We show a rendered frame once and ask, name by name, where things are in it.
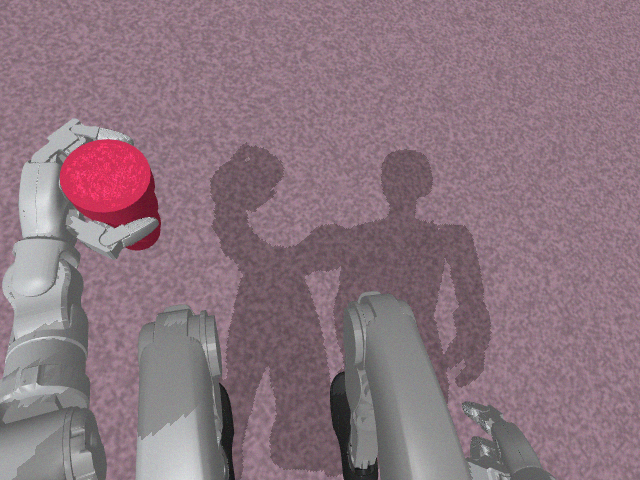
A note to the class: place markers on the left robot hand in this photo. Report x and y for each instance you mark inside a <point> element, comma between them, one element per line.
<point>44,209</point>

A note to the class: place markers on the cup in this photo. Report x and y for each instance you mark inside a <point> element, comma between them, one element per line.
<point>111,181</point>

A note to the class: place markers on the left robot foot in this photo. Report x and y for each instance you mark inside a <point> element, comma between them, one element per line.
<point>227,434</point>

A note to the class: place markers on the right robot hand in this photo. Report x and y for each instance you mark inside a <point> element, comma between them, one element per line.
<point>509,452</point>

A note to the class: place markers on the left robot arm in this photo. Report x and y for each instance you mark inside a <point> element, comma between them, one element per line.
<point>47,431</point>

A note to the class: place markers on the right robot foot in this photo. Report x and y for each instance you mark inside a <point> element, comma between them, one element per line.
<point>340,412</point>

